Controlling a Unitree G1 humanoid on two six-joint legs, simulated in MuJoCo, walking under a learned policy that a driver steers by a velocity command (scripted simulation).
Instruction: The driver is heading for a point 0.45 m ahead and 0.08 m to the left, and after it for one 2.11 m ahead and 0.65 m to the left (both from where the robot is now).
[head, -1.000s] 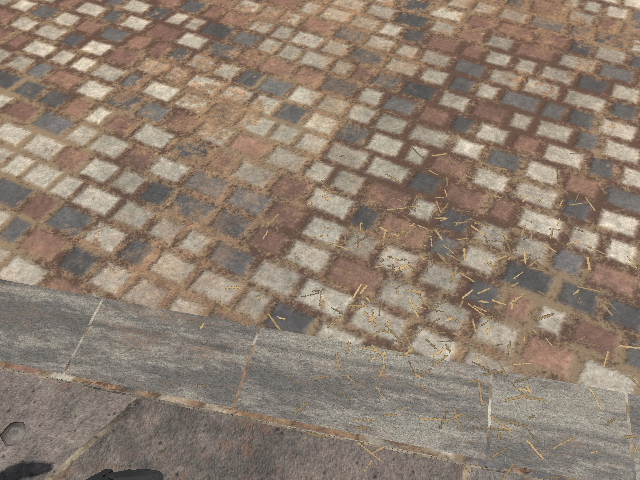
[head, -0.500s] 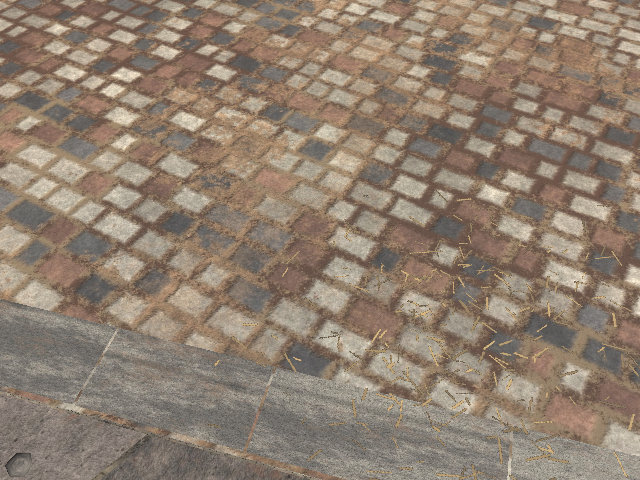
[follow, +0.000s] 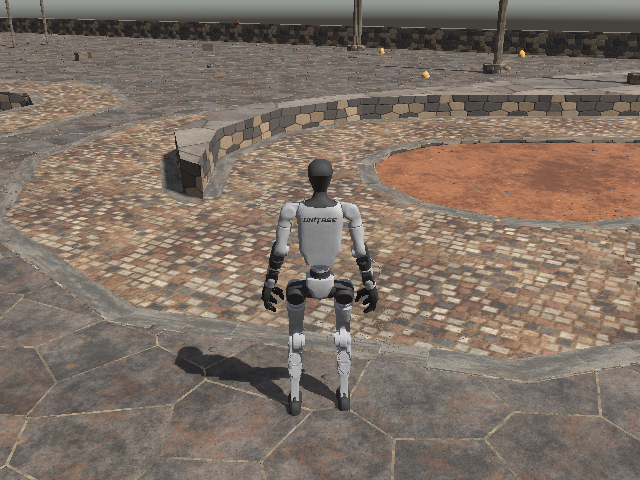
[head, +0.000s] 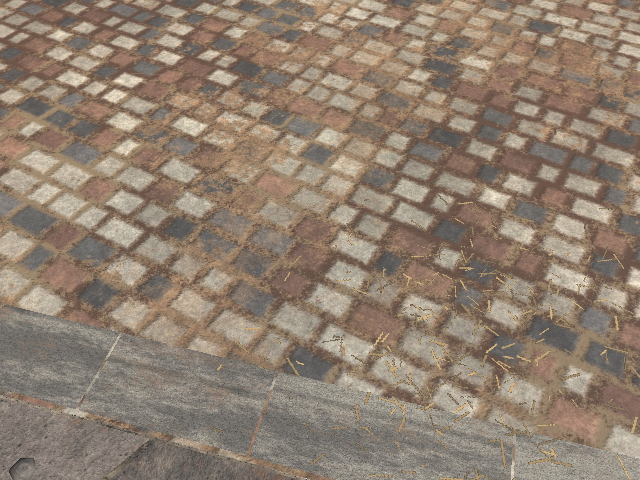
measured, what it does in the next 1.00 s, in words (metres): walks ahead: left foot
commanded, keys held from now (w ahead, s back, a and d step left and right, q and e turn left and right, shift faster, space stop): no key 0.08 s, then w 0.56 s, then w+q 0.14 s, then q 0.22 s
